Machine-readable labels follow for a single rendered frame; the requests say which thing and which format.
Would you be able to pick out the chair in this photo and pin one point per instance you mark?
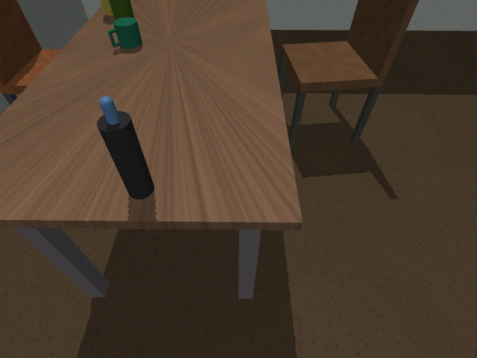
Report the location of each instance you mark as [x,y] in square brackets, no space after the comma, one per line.
[362,61]
[21,57]

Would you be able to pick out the table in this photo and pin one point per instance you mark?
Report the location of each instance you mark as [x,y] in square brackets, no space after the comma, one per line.
[203,94]

